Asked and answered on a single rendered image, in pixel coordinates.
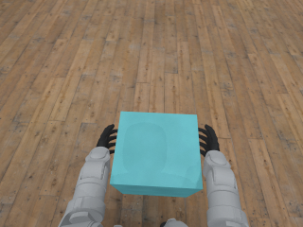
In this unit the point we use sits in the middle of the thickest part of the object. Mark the left robot forearm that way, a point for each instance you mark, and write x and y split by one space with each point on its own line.
88 199

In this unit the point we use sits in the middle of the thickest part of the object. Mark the carton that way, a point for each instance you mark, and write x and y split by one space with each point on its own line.
157 154

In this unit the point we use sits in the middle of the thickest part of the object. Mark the robot right hand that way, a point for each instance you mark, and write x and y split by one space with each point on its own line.
211 140

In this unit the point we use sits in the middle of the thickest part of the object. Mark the right robot forearm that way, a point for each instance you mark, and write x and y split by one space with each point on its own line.
224 205

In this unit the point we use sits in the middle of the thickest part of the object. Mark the right robot shin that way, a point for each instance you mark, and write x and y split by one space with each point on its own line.
170 220

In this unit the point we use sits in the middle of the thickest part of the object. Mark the robot left hand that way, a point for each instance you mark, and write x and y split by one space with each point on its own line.
105 138

